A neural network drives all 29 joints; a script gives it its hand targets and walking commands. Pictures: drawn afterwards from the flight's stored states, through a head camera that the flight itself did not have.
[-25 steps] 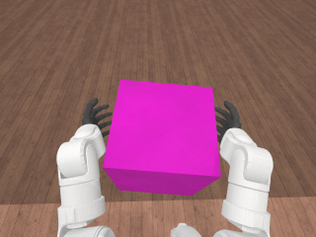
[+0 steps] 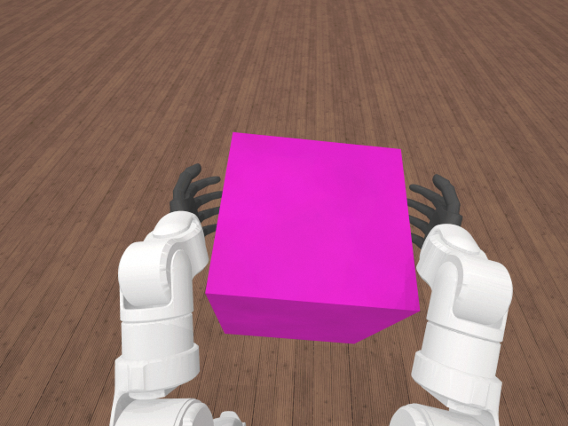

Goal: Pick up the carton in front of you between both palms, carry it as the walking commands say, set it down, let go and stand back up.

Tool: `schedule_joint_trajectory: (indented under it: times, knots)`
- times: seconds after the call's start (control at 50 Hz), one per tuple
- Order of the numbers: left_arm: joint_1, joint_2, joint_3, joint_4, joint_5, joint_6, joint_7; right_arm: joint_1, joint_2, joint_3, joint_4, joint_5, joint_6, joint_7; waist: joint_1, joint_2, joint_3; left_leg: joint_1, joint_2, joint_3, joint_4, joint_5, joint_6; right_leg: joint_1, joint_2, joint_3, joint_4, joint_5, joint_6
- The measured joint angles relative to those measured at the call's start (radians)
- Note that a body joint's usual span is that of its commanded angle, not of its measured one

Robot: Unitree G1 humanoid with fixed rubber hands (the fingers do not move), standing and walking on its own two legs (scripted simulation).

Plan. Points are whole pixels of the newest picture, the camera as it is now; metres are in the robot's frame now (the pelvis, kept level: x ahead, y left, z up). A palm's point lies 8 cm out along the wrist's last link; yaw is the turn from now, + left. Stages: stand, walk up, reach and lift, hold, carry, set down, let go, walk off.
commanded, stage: carry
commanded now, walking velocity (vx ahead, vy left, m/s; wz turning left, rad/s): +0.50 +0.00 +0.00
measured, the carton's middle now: (302, 252) +0.36 +0.01 +0.08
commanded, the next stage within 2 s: none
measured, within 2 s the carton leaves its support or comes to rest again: neither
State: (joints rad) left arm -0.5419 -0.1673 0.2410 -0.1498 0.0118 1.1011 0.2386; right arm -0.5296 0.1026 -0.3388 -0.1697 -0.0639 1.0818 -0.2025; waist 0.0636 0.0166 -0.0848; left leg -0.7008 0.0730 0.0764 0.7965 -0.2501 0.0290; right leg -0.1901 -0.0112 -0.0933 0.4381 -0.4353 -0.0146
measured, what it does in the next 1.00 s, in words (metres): walks ahead: left foot, then right foot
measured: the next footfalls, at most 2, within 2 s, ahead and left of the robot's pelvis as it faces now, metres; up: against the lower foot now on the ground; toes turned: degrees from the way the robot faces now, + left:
left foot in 0.06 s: +0.22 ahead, +0.12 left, +0.02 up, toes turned +7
right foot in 0.48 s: +0.45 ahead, -0.09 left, +0.02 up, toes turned -5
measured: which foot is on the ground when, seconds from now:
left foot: up 0.00-0.04, down 0.06-0.50, up 0.52-0.90, down 0.92-1.00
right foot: down 0.00-0.06, up 0.08-0.46, down 0.48-0.92, up 0.94-1.00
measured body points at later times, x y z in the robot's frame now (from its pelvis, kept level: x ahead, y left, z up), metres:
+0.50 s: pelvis +0.31 +0.00 +0.01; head +0.31 -0.01 +0.46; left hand +0.66 +0.16 +0.17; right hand +0.66 -0.16 +0.16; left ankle +0.18 +0.11 -0.71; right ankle +0.41 -0.09 -0.72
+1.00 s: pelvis +0.64 +0.04 +0.02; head +0.64 +0.04 +0.47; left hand +0.91 +0.18 +0.09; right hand +0.91 -0.12 +0.10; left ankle +0.72 +0.12 -0.71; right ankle +0.45 -0.08 -0.65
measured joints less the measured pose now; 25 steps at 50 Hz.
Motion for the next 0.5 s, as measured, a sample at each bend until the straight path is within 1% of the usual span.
schedule_joint_trajectory:
  times: [0.04,0.06,0.08,0.1,0.12,0.14,0.16,0.18,0.2,0.22,0.26,0.34,0.42,0.46,0.48,0.5]
  knots:
    - [-0.001,0.005,-0.003,0.009,0.014,0.011,-0.006,-0.006,-0.011,0.011,0.022,0.004,0.008,0.004,-0.021,-0.020,-0.022,0.063,-0.020,0.040,-0.122,0.012,0.009,0.040,-0.021,0.009,0.016,-0.052,0.020]
    - [-0.002,0.014,0.000,0.014,0.021,0.018,-0.009,-0.017,-0.011,0.017,0.045,0.006,0.009,0.005,-0.039,-0.035,-0.028,0.099,-0.038,0.060,-0.157,0.009,0.020,0.041,-0.040,0.015,0.071,-0.090,0.024]
    - [-0.001,0.030,0.006,0.022,0.028,0.020,-0.010,-0.030,-0.007,0.027,0.072,0.009,0.006,0.006,-0.063,-0.055,-0.024,0.111,-0.053,0.077,-0.136,0.013,0.031,0.011,-0.066,0.025,0.181,-0.114,0.020]
    - [0.003,0.045,0.013,0.032,0.034,0.020,-0.009,-0.042,-0.001,0.037,0.096,0.011,0.009,0.006,-0.088,-0.050,-0.018,0.116,-0.053,0.080,-0.114,0.058,0.044,-0.040,-0.059,0.048,0.332,-0.093,0.022]
    - [0.008,0.056,0.022,0.046,0.039,0.019,-0.007,-0.048,0.009,0.042,0.115,0.015,0.014,0.005,-0.112,-0.038,-0.009,0.128,-0.052,0.076,-0.099,0.067,0.051,-0.101,-0.038,0.072,0.492,-0.077,0.017]
    - [0.013,0.060,0.036,0.056,0.037,0.022,-0.006,-0.043,0.020,0.043,0.125,0.022,0.018,0.007,-0.128,-0.032,0.001,0.150,-0.053,0.072,-0.101,0.051,0.052,-0.163,-0.020,0.085,0.631,-0.066,0.008]
    - [0.018,0.056,0.052,0.061,0.034,0.025,-0.006,-0.031,0.030,0.043,0.127,0.030,0.020,0.011,-0.140,-0.029,0.009,0.176,-0.055,0.068,-0.116,0.034,0.050,-0.223,-0.008,0.087,0.730,-0.055,0.001]
    - [0.020,0.046,0.067,0.066,0.034,0.026,-0.007,-0.014,0.039,0.039,0.122,0.039,0.020,0.016,-0.145,-0.031,0.015,0.203,-0.059,0.065,-0.140,0.021,0.046,-0.278,-0.002,0.084,0.786,-0.039,-0.005]
    - [0.021,0.033,0.081,0.066,0.036,0.025,-0.009,0.003,0.044,0.037,0.113,0.042,0.017,0.015,-0.145,-0.034,0.020,0.232,-0.062,0.064,-0.166,0.014,0.043,-0.326,-0.003,0.079,0.805,-0.023,-0.008]
    - [0.022,0.020,0.091,0.060,0.039,0.022,-0.011,0.017,0.047,0.035,0.099,0.047,0.013,0.013,-0.143,-0.038,0.027,0.259,-0.064,0.063,-0.192,0.010,0.041,-0.367,-0.007,0.073,0.798,-0.005,-0.012]
    - [0.028,0.004,0.096,0.032,0.039,0.010,-0.015,0.028,0.049,0.035,0.067,0.057,0.003,0.012,-0.138,-0.042,0.039,0.310,-0.066,0.058,-0.235,0.000,0.038,-0.429,-0.020,0.060,0.733,0.036,-0.016]
    - [0.040,0.014,0.071,-0.026,0.024,-0.020,-0.014,0.014,0.047,0.045,0.020,0.067,-0.016,0.015,-0.127,-0.034,0.044,0.410,-0.065,0.045,-0.309,-0.029,0.024,-0.474,-0.043,0.040,0.496,0.132,-0.016]
    - [0.038,0.045,0.046,-0.041,0.017,-0.018,-0.010,-0.002,0.036,0.069,0.012,0.055,-0.013,0.010,-0.110,-0.019,0.009,0.502,-0.057,0.032,-0.338,-0.096,-0.004,-0.422,-0.039,0.015,0.238,0.236,-0.017]
    - [0.029,0.056,0.038,-0.024,0.017,-0.006,-0.010,-0.003,0.030,0.076,0.020,0.038,-0.002,0.002,-0.100,-0.009,-0.018,0.540,-0.047,0.023,-0.314,-0.154,-0.022,-0.358,-0.022,-0.017,0.119,0.274,-0.022]
    - [0.017,0.057,0.034,-0.005,0.021,0.000,-0.011,-0.002,0.024,0.075,0.025,0.026,0.005,-0.002,-0.094,-0.009,-0.032,0.546,-0.043,0.015,-0.269,-0.194,-0.030,-0.318,-0.016,-0.032,0.074,0.292,-0.032]
    - [0.005,0.052,0.030,0.020,0.025,0.000,-0.011,-0.001,0.012,0.073,0.034,0.017,0.010,-0.006,-0.079,-0.001,-0.041,0.525,-0.029,0.008,-0.180,-0.226,-0.035,-0.312,-0.010,-0.043,0.090,0.335,-0.046]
